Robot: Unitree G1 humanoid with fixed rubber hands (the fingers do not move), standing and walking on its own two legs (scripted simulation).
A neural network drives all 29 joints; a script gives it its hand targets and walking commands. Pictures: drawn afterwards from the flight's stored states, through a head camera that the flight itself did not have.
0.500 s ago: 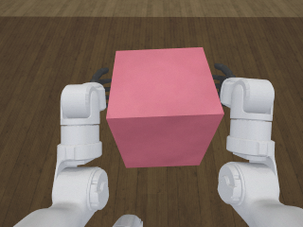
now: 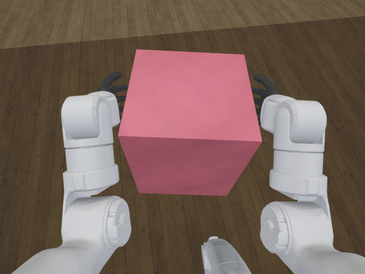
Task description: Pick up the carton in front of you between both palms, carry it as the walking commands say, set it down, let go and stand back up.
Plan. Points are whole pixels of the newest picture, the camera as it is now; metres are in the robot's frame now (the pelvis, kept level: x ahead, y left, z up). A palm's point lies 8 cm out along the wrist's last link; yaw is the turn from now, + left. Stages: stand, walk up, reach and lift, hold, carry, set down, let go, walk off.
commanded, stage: carry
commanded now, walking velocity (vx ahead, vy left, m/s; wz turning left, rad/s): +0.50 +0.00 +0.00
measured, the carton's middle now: (186, 130) +0.39 -0.03 +0.08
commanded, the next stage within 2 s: none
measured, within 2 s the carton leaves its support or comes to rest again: neither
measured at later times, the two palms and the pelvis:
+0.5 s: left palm (92, 5) +0.69 +0.16 +0.21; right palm out of the picture +0.71 -0.14 +0.21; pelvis +0.32 -0.02 +0.03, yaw +1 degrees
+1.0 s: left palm out of the picture +1.00 +0.13 +0.24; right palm out of the picture +1.02 -0.17 +0.24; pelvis +0.63 -0.03 +0.06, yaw +1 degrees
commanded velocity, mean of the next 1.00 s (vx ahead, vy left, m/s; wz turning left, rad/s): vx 0.50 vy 0.00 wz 0.00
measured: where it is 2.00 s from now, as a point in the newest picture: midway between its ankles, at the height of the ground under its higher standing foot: (165, 89)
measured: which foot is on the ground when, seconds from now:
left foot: down 0.00-0.16, up 0.18-0.50, down 0.52-0.92, up 0.94-1.00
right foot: up 0.00-0.10, down 0.12-0.56, up 0.58-0.90, down 0.92-1.00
